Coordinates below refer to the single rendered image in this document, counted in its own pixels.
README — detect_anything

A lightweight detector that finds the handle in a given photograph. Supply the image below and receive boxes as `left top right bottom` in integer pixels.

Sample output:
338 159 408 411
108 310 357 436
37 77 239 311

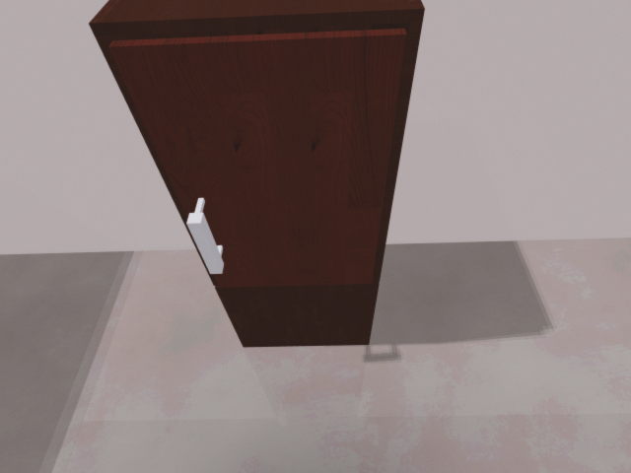
186 198 224 274

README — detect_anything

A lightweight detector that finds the cupboard door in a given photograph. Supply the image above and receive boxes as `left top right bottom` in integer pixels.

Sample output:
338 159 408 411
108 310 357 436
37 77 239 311
108 29 407 288

